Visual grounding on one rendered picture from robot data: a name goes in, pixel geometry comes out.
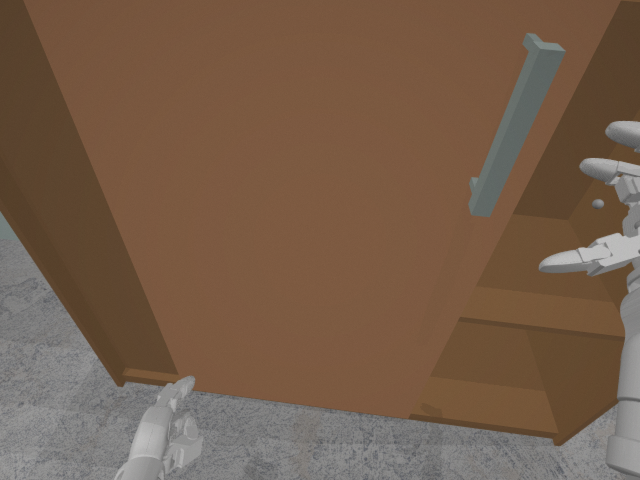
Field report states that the left robot hand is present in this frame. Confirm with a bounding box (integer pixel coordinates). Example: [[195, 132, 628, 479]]
[[128, 376, 203, 475]]

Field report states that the handle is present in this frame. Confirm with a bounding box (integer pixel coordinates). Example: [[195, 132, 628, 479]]
[[468, 33, 566, 217]]

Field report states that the right robot hand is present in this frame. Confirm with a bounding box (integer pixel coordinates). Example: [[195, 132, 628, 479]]
[[539, 121, 640, 277]]

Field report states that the right robot forearm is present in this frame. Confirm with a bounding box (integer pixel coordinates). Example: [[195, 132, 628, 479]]
[[605, 266, 640, 480]]

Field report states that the wardrobe door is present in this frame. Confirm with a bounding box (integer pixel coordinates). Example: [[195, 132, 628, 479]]
[[23, 0, 621, 419], [0, 0, 179, 375]]

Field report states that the left robot forearm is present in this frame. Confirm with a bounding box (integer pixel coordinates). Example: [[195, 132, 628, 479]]
[[114, 457, 165, 480]]

